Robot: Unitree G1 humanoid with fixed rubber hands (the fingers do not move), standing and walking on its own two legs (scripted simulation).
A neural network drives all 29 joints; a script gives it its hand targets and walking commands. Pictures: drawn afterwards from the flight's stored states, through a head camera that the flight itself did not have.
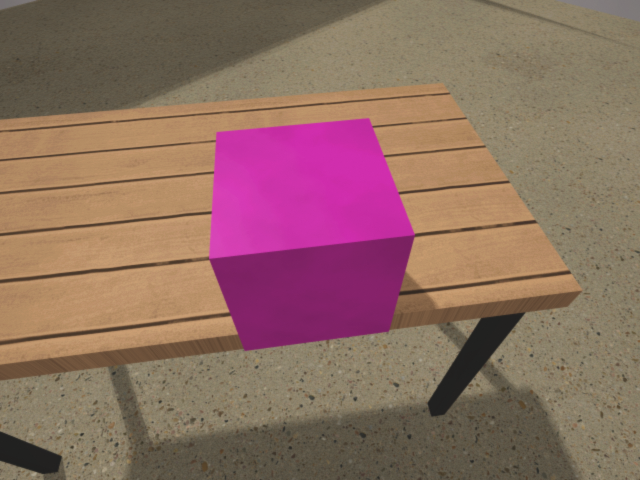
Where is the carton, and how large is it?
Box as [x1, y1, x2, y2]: [209, 118, 414, 350]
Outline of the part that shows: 368,118 216,132 209,259 245,350 388,331 414,234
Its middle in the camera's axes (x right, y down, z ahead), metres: -0.02 -0.01 +0.53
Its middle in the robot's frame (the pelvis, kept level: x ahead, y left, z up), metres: +0.40 +0.04 +0.07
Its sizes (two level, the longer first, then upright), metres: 0.212 0.205 0.211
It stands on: a table, 0.74 m high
